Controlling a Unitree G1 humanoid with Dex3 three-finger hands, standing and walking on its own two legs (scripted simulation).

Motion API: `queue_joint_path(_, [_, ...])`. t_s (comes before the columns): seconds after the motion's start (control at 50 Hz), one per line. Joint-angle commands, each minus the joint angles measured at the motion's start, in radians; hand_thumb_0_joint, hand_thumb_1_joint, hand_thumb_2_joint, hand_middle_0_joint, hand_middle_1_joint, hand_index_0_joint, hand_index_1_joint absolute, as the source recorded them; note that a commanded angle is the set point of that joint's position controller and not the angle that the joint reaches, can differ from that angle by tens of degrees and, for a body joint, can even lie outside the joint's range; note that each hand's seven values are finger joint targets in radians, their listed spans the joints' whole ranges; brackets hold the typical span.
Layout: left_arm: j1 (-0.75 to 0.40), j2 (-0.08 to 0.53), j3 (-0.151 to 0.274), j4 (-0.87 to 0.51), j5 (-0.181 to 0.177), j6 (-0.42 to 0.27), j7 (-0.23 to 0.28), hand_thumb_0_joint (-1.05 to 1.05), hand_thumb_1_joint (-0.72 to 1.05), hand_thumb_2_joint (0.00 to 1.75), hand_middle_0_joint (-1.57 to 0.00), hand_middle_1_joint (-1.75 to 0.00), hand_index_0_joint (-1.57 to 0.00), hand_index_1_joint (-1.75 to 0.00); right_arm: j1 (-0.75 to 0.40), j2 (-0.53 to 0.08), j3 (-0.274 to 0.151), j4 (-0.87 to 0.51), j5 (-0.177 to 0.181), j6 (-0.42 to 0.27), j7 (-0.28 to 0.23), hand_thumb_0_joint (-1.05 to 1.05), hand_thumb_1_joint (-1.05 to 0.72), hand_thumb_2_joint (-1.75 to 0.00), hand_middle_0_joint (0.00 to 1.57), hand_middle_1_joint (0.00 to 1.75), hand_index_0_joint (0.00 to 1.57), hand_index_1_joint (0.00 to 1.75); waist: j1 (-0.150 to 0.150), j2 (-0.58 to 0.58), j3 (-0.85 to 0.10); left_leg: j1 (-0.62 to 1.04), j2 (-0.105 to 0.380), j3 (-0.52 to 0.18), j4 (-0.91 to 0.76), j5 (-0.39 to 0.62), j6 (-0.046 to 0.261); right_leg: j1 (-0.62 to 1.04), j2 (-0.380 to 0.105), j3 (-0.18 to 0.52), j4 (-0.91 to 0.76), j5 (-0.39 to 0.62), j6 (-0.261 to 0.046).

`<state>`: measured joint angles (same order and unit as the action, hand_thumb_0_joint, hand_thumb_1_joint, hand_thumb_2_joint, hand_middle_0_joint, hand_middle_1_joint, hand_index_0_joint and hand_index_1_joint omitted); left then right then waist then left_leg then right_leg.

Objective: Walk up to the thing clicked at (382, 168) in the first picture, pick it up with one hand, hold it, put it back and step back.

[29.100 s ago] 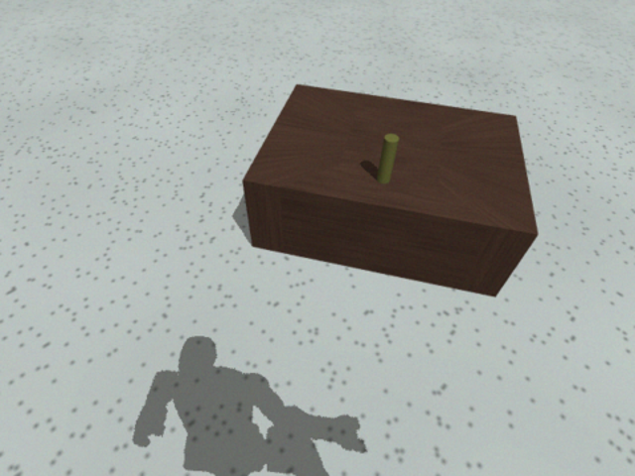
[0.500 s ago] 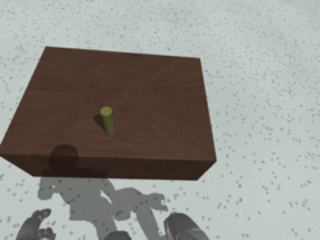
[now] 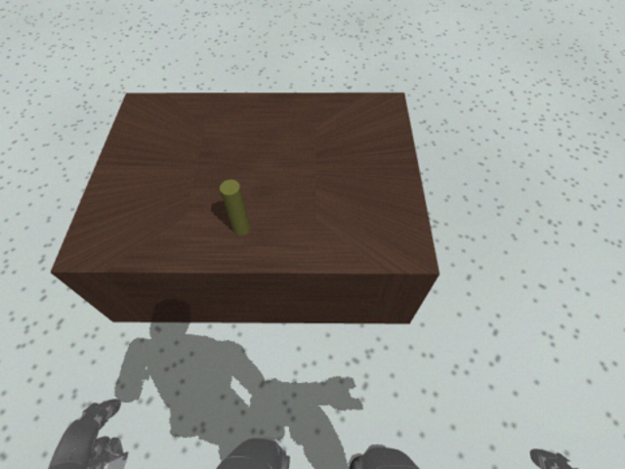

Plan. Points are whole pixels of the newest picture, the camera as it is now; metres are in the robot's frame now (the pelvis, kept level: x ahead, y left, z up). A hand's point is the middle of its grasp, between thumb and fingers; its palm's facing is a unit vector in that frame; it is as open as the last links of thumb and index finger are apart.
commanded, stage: step back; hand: left
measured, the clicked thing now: (236, 209) +0.68 +0.22 -0.31
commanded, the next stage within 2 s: none
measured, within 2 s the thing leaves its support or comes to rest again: neither
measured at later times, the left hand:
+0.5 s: hand out of the picture -0.07 +0.26 -0.16, palm faces -0.10 -0.91 -0.39, open 7.4 cm
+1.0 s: hand out of the picture -0.18 +0.23 -0.14, palm faces +0.02 -0.93 -0.38, open 7.4 cm
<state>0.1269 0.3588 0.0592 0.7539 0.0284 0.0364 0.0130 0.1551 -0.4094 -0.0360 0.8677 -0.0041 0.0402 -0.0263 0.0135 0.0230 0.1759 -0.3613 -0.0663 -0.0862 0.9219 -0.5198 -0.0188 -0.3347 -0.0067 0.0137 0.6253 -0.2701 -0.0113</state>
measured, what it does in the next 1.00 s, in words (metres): walks backwards: left foot, then right foot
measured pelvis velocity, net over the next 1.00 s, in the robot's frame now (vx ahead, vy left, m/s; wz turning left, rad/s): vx -0.32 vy -0.04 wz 0.02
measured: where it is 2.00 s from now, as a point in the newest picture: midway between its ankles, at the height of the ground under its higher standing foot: outside the picture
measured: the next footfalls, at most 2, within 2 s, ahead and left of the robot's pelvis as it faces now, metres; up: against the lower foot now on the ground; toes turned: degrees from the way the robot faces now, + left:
left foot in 0.06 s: +0.01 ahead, +0.11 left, +0.00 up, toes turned -1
right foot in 0.50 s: -0.17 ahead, -0.15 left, +0.00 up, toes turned -4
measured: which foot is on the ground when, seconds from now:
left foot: up 0.00-0.04, down 0.06-0.54, up 0.56-0.84, down 0.86-1.00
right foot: down 0.00-0.08, up 0.10-0.48, down 0.50-0.88, up 0.90-1.00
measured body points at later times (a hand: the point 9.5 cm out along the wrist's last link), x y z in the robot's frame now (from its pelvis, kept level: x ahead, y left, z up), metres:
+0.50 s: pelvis -0.16 -0.01 -0.01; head -0.10 -0.01 +0.43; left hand -0.07 +0.31 -0.13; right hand -0.04 -0.34 -0.11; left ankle -0.03 +0.11 -0.73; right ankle -0.21 -0.14 -0.73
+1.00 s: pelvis -0.32 -0.04 +0.00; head -0.27 -0.03 +0.44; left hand -0.18 +0.27 -0.11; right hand -0.23 -0.35 -0.12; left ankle -0.27 +0.08 -0.73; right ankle -0.31 -0.16 -0.66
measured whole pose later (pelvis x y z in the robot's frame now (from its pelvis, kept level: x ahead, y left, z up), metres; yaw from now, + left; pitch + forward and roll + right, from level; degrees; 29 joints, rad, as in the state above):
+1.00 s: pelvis -0.32 -0.04 +0.00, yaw +1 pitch -3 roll +0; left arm 0.09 0.38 0.06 0.81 0.01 0.08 0.01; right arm 0.18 -0.37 -0.03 0.88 -0.04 0.03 -0.01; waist 0.00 -0.02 0.17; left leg -0.32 -0.02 -0.01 0.64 -0.27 0.03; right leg -0.47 0.06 0.07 1.12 -0.53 -0.02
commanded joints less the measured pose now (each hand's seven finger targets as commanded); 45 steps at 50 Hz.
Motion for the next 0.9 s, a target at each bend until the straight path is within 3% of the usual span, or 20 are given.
queue_joint_path(0.0, [-0.014, 0.266, 0.072, -0.083, -0.007, -0.002, 0.013, 0.00, 0.90, 0.90, -0.20, -0.30, -0.20, -0.30, 0.103, -0.159, -0.062, -0.044, -0.016, -0.034, -0.003, 0.00, -0.90, -0.90, 0.20, 0.30, 0.20, 0.30, -0.019, -0.219, -0.262, 0.081, 0.036, 0.085, -0.369, 0.167, 0.027, 0.208, -0.203, 0.203, -0.024, 0.464, -0.165])
queue_joint_path(0.02, [-0.015, 0.254, 0.065, -0.084, -0.010, 0.005, 0.008, 0.00, 0.90, 0.90, -0.20, -0.30, -0.20, -0.30, 0.119, -0.164, -0.070, -0.033, -0.018, -0.040, -0.002, 0.00, -0.90, -0.90, 0.20, 0.30, 0.20, 0.30, -0.032, -0.165, -0.264, 0.151, 0.045, 0.080, -0.503, 0.324, 0.035, 0.161, -0.175, 0.186, 0.011, 0.380, -0.127])
queue_joint_path(0.04, [0.005, 0.214, 0.053, -0.090, -0.013, 0.011, 0.004, 0.00, 0.90, 0.90, -0.20, -0.30, -0.20, -0.30, 0.101, -0.221, -0.089, -0.046, -0.036, -0.046, -0.001, 0.00, -0.90, -0.90, 0.20, 0.30, 0.20, 0.30, -0.018, -0.025, -0.256, 0.223, 0.186, -0.139, -0.525, 0.435, 0.082, -0.002, -0.091, 0.155, 0.105, 0.173, -0.065])
queue_joint_path(0.06, [-0.036, 0.194, 0.050, -0.103, -0.019, 0.008, 0.010, 0.00, 0.90, 0.90, -0.20, -0.30, -0.20, -0.30, 0.054, -0.332, -0.107, -0.063, -0.037, -0.042, 0.009, 0.00, -0.90, -0.90, 0.20, 0.30, 0.20, 0.30, -0.033, 0.223, -0.221, 0.181, 0.403, -0.406, -0.604, 0.524, 0.214, -0.140, 0.098, 0.036, 0.268, -0.252, -0.021])
queue_joint_path(0.08, [-0.085, 0.235, 0.073, -0.088, -0.004, 0.011, 0.025, 0.00, 0.90, 0.90, -0.20, -0.30, -0.20, -0.30, 0.055, -0.363, -0.117, -0.070, -0.036, -0.044, 0.011, 0.00, -0.90, -0.90, 0.20, 0.30, 0.20, 0.30, -0.081, 0.198, -0.201, 0.052, 0.480, -0.496, -0.620, 0.556, 0.305, -0.086, 0.115, 0.161, 0.483, -0.412, -0.010])
queue_joint_path(0.14, [0.043, 0.215, 0.074, -0.020, -0.022, 0.018, 0.022, 0.00, 0.90, 0.90, -0.20, -0.30, -0.20, -0.30, -0.068, -0.235, -0.082, -0.082, -0.036, -0.049, -0.003, 0.00, -0.90, -0.90, 0.20, 0.30, 0.20, 0.30, 0.030, 0.071, -0.162, 0.110, 0.320, -0.207, -0.540, 0.629, 0.201, -0.179, 0.131, 0.231, 0.661, -0.257, -0.014])
queue_joint_path(0.16, [0.077, 0.228, 0.081, -0.010, -0.017, 0.017, 0.019, 0.00, 0.90, 0.90, -0.20, -0.30, -0.20, -0.30, -0.069, -0.225, -0.082, -0.089, -0.030, -0.050, -0.005, 0.00, -0.90, -0.90, 0.20, 0.30, 0.20, 0.30, 0.035, 0.112, -0.157, 0.115, 0.325, -0.186, -0.538, 0.624, 0.216, -0.175, 0.127, 0.212, 0.686, -0.225, -0.004])
queue_joint_path(0.3, [0.064, 0.210, 0.076, -0.021, -0.002, 0.011, 0.006, 0.00, 0.90, 0.90, -0.20, -0.30, -0.20, -0.30, 0.023, -0.212, -0.094, -0.091, -0.020, -0.046, -0.012, 0.00, -0.90, -0.90, 0.20, 0.30, 0.20, 0.30, -0.045, 0.124, -0.228, 0.340, 0.344, -0.142, -0.483, 0.666, 0.266, -0.175, 0.072, 0.164, 0.471, -0.242, 0.066])
queue_joint_path(0.4, [0.146, 0.212, 0.071, 0.028, -0.005, 0.008, -0.011, 0.00, 0.90, 0.90, -0.20, -0.30, -0.20, -0.30, -0.028, -0.255, -0.099, -0.117, -0.034, -0.027, 0.000, 0.00, -0.90, -0.90, 0.20, 0.30, 0.20, 0.30, -0.026, 0.176, -0.266, 0.207, 0.328, -0.122, -0.508, 0.390, 0.222, 0.028, 0.025, 0.037, 0.129, -0.211, 0.034])
queue_joint_path(0.48, [0.276, 0.229, 0.091, 0.100, 0.010, 0.003, -0.017, 0.00, 0.90, 0.90, -0.20, -0.30, -0.20, -0.30, -0.056, -0.235, -0.084, -0.124, -0.020, -0.003, 0.008, 0.00, -0.90, -0.90, 0.20, 0.30, 0.20, 0.30, 0.039, 0.102, -0.244, -0.035, 0.241, -0.071, -0.407, 0.188, 0.112, 0.230, -0.006, 0.036, -0.188, -0.092, -0.038])
queue_joint_path(0.5, [0.254, 0.310, 0.112, 0.071, 0.027, -0.001, -0.018, 0.00, 0.90, 0.90, -0.20, -0.30, -0.20, -0.30, -0.067, -0.168, -0.070, -0.146, -0.008, -0.008, 0.006, 0.00, -0.90, -0.90, 0.20, 0.30, 0.20, 0.30, 0.051, -0.129, -0.184, -0.212, 0.071, -0.017, -0.210, 0.046, 0.044, 0.186, -0.207, 0.359, -0.274, -0.172, -0.105])
queue_joint_path(0.52, [0.132, 0.420, 0.127, 0.021, 0.027, 0.005, -0.016, 0.00, 0.90, 0.90, -0.20, -0.30, -0.20, -0.30, -0.117, -0.168, -0.076, -0.146, -0.010, -0.007, -0.013, 0.00, -0.90, -0.90, 0.20, 0.30, 0.20, 0.30, 0.082, -0.348, -0.106, -0.177, -0.026, 0.017, 0.062, -0.086, 0.003, -0.105, -0.401, 0.570, -0.410, -0.248, -0.257])
queue_joint_path(0.54, [0.052, 0.397, 0.116, -0.021, 0.023, -0.003, -0.011, 0.00, 0.90, 0.90, -0.20, -0.30, -0.20, -0.30, -0.099, -0.209, -0.086, -0.137, -0.012, -0.002, -0.017, 0.00, -0.90, -0.90, 0.20, 0.30, 0.20, 0.30, 0.042, -0.271, -0.039, -0.135, 0.012, -0.090, 0.218, -0.065, -0.008, -0.229, -0.427, 0.555, -0.424, -0.223, -0.279])
queue_joint_path(0.6, [-0.073, 0.262, 0.085, -0.037, 0.022, -0.014, 0.005, 0.00, 0.90, 0.90, -0.20, -0.30, -0.20, -0.30, 0.029, -0.177, -0.066, -0.076, 0.005, -0.018, -0.012, 0.00, -0.90, -0.90, 0.20, 0.30, 0.20, 0.30, -0.048, -0.154, -0.095, -0.125, -0.056, -0.060, 0.270, 0.074, 0.006, -0.056, -0.208, 0.162, -0.202, 0.253, -0.156])
queue_joint_path(0.7, [0.065, 0.248, 0.086, -0.035, 0.016, -0.006, 0.020, 0.00, 0.90, 0.90, -0.20, -0.30, -0.20, -0.30, 0.015, -0.148, -0.044, -0.089, -0.011, -0.032, -0.016, 0.00, -0.90, -0.90, 0.20, 0.30, 0.20, 0.30, 0.049, -0.221, -0.182, -0.202, -0.004, 0.010, 0.036, 0.001, -0.013, 0.289, -0.248, 0.168, -0.100, 0.515, -0.189])
queue_joint_path(0.76, [0.053, 0.261, 0.081, -0.044, 0.006, 0.002, 0.023, 0.00, 0.90, 0.90, -0.20, -0.30, -0.20, -0.30, 0.048, -0.146, -0.050, -0.078, -0.019, -0.034, -0.012, 0.00, -0.90, -0.90, 0.20, 0.30, 0.20, 0.30, 0.043, -0.217, -0.216, -0.084, 0.029, 0.067, -0.189, 0.028, 0.006, 0.294, -0.262, 0.176, -0.045, 0.564, -0.179])
queue_joint_path(0.82, [0.000, 0.258, 0.063, -0.056, -0.005, 0.015, 0.014, 0.00, 0.90, 0.90, -0.20, -0.30, -0.20, -0.30, 0.140, -0.167, -0.069, -0.036, -0.022, -0.034, -0.008, 0.00, -0.90, -0.90, 0.20, 0.30, 0.20, 0.30, -0.009, -0.161, -0.244, 0.129, 0.044, 0.092, -0.480, 0.322, 0.040, 0.149, -0.231, 0.149, 0.023, 0.388, -0.115])
queue_joint_path(0.84, [0.011, 0.225, 0.052, -0.062, -0.008, 0.018, 0.009, 0.00, 0.90, 0.90, -0.20, -0.30, -0.20, -0.30, 0.138, -0.217, -0.084, -0.036, -0.030, -0.035, -0.010, 0.00, -0.90, -0.90, 0.20, 0.30, 0.20, 0.30, -0.006, -0.038, -0.259, 0.193, 0.179, -0.098, -0.504, 0.440, 0.093, 0.030, -0.166, 0.117, 0.100, 0.204, -0.069])
queue_joint_path(0.86, [-0.021, 0.204, 0.045, -0.078, -0.021, 0.015, 0.009, 0.00, 0.90, 0.90, -0.20, -0.30, -0.20, -0.30, 0.075, -0.326, -0.099, -0.057, -0.019, -0.030, 0.001, 0.00, -0.90, -0.90, 0.20, 0.30, 0.20, 0.30, -0.004, 0.192, -0.246, 0.151, 0.385, -0.348, -0.547, 0.538, 0.239, -0.081, 0.021, -0.048, 0.250, -0.159, -0.011])
queue_joint_path(0.88, [-0.085, 0.233, 0.068, -0.071, -0.013, 0.018, 0.018, 0.00, 0.90, 0.90, -0.20, -0.30, -0.20, -0.30, 0.064, -0.360, -0.110, -0.071, -0.030, -0.034, 0.003, 0.00, -0.90, -0.90, 0.20, 0.30, 0.20, 0.30, -0.055, 0.215, -0.220, 0.029, 0.478, -0.467, -0.592, 0.591, 0.346, -0.053, 0.039, 0.043, 0.478, -0.387, 0.000])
